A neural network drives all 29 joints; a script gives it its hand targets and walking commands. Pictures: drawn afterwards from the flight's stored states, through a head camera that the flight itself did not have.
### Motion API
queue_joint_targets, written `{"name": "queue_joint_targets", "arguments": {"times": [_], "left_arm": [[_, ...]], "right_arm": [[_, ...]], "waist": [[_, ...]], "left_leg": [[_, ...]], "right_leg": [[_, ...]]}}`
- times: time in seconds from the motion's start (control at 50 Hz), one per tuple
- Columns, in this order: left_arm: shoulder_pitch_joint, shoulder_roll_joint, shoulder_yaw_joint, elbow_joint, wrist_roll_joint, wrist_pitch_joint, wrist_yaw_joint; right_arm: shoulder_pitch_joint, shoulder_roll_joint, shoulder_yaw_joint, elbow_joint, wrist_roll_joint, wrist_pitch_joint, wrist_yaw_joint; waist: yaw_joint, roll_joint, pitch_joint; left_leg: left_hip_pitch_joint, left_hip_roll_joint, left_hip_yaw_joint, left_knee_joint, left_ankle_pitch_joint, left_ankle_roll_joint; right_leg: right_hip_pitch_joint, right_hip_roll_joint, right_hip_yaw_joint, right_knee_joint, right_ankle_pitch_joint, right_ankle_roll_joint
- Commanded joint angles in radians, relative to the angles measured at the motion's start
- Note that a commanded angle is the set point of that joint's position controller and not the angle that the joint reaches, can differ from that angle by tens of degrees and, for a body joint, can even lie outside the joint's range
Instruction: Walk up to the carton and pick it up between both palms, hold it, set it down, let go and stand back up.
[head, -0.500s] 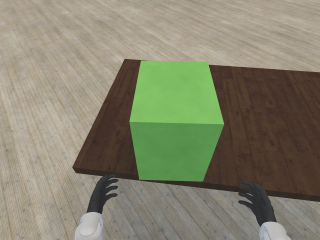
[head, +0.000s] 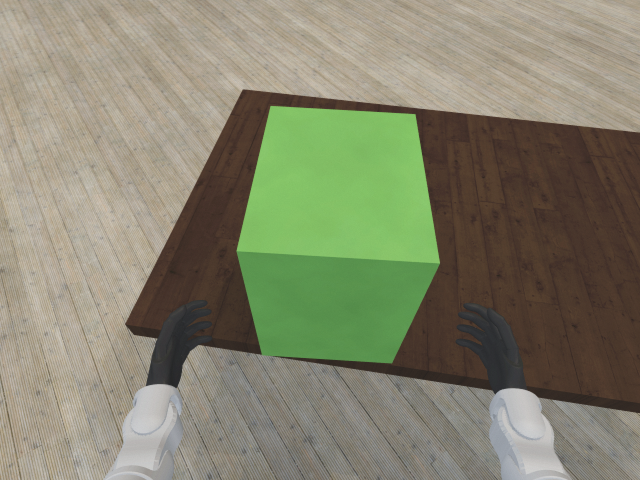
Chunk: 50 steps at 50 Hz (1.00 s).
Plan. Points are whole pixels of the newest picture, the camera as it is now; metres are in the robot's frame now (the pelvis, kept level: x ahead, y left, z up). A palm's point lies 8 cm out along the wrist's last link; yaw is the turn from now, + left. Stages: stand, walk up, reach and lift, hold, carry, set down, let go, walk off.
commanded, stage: reach and lift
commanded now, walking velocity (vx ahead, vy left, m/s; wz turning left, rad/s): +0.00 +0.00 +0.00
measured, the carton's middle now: (334, 241) +0.47 +0.02 -0.02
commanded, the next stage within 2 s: none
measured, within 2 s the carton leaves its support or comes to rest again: neither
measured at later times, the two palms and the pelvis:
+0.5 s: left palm (169, 300) +0.33 +0.23 +0.02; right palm (492, 305) +0.34 -0.18 +0.03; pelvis +0.02 -0.01 +0.02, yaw +1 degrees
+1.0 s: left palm (166, 238) +0.38 +0.23 +0.09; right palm (499, 240) +0.40 -0.18 +0.10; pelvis +0.01 +0.00 +0.02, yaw +1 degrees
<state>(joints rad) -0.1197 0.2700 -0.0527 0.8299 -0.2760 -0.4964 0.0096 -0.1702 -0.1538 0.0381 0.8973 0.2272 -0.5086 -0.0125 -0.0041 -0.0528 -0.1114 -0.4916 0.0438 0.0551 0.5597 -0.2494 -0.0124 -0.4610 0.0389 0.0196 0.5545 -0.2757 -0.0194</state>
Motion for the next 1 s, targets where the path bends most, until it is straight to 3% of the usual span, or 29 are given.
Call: {"name": "queue_joint_targets", "arguments": {"times": [0.0,0.12,0.22,0.5,0.64,0.72,0.76,0.98], "left_arm": [[-0.249,0.144,0.078,-0.131,0.025,-0.006,-0.016],[-0.307,0.145,0.124,-0.131,0.053,0.035,-0.042],[-0.363,0.135,0.141,-0.197,0.067,0.075,-0.043],[-0.471,0.129,0.164,-0.332,0.097,0.226,-0.039],[-0.558,0.125,0.176,-0.386,0.114,0.347,-0.033],[-0.626,0.121,0.171,-0.407,0.111,0.405,-0.023],[-0.693,0.131,0.165,-0.4,0.1,0.419,-0.015],[-0.966,0.177,0.125,-0.236,0.041,0.429,0.02]], "right_arm": [[-0.22,-0.097,-0.007,-0.159,0.023,0.001,-0.023],[-0.265,-0.094,0.005,-0.201,0.032,0.047,-0.059],[-0.299,-0.104,0.021,-0.282,0.027,0.083,-0.082],[-0.412,-0.142,0.006,-0.37,0.065,0.228,-0.114],[-0.512,-0.177,-0.011,-0.375,0.088,0.321,-0.118],[-0.569,-0.2,-0.041,-0.361,0.084,0.372,-0.114],[-0.648,-0.216,-0.057,-0.363,0.073,0.387,-0.113],[-0.924,-0.262,-0.077,-0.237,0.072,0.458,-0.092]], "waist": [[0.016,0.115,-0.356],[0.014,0.113,-0.347],[-0.004,0.062,-0.348],[0.008,0.101,-0.424],[0.004,0.107,-0.427],[0.004,0.133,-0.41],[-0.002,0.117,-0.42],[-0.003,0.1,-0.53]], "left_leg": [[0.304,-0.061,0.013,-0.078,0.308,-0.058],[0.344,-0.066,0.01,-0.111,0.378,-0.049],[0.375,-0.06,0.008,-0.136,0.438,-0.025],[0.465,-0.057,0.002,-0.157,0.571,-0.041],[0.526,-0.054,-0.012,-0.163,0.597,-0.046],[0.531,-0.047,-0.017,-0.174,0.55,-0.049],[0.533,-0.045,-0.023,-0.171,0.524,-0.049],[0.481,-0.035,-0.03,-0.17,0.41,-0.031]], "right_leg": [[0.137,0.008,0.014,-0.144,0.329,0.044],[0.219,-0.004,0.02,-0.184,0.435,0.047],[0.295,-0.01,0.024,-0.2,0.49,0.055],[0.365,0.004,-0.002,-0.242,0.625,0.048],[0.352,0.011,-0.016,-0.275,0.616,0.039],[0.31,0.01,-0.022,-0.295,0.532,0.027],[0.287,0.013,-0.03,-0.296,0.499,0.028],[0.236,0.002,-0.036,-0.277,0.411,0.03]]}}
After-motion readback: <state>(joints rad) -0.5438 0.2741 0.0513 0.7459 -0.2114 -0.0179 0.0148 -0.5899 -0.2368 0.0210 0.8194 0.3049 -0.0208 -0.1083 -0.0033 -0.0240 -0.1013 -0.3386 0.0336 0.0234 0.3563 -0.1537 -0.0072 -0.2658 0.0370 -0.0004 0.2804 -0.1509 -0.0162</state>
